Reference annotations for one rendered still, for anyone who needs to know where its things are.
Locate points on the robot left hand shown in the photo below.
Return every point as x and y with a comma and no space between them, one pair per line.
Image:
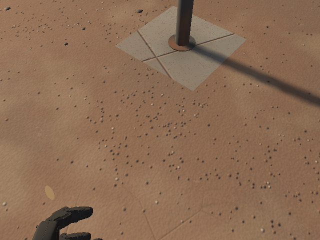
50,228

